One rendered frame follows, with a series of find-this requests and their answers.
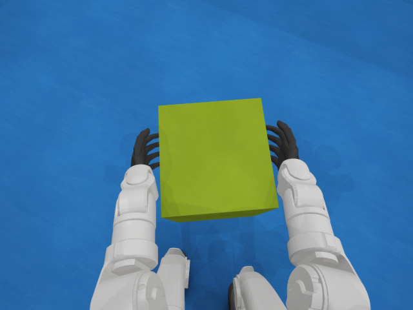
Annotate right robot shin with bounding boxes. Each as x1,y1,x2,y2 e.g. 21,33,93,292
234,266,254,310

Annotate robot right hand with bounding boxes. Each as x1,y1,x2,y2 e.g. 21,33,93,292
266,120,299,171

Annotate robot left thigh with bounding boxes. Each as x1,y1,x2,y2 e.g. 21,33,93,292
157,254,190,310

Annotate robot right forearm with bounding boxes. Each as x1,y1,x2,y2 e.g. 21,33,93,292
277,159,370,301

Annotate robot left hand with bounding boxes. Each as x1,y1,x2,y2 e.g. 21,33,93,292
131,128,160,170

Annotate robot left forearm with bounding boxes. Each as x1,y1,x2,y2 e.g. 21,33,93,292
90,165,159,308

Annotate left robot upper arm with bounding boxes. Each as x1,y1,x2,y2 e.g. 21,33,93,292
90,270,168,310

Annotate carton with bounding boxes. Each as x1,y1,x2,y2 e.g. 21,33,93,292
158,98,279,223

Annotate right robot upper arm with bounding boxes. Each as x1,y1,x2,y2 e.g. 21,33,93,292
286,263,370,310

